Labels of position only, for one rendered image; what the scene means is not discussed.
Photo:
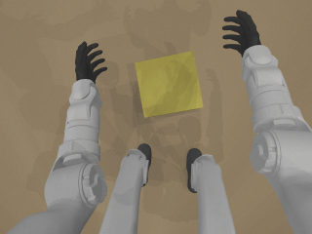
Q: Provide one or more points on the robot left forearm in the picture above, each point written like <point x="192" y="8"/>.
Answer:
<point x="80" y="142"/>

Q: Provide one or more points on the left robot upper arm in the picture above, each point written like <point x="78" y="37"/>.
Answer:
<point x="72" y="194"/>

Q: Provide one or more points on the right robot upper arm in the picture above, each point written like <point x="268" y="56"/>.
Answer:
<point x="284" y="157"/>

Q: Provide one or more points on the robot right hand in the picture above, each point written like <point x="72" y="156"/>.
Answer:
<point x="248" y="35"/>

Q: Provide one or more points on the carton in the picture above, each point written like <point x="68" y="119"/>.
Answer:
<point x="168" y="84"/>

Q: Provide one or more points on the left robot thigh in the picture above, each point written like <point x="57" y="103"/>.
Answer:
<point x="121" y="216"/>

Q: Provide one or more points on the robot right forearm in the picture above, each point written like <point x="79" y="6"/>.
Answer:
<point x="268" y="93"/>

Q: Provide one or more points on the left robot foot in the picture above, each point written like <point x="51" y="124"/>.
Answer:
<point x="146" y="150"/>

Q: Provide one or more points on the robot left hand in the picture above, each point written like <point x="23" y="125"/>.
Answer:
<point x="84" y="69"/>

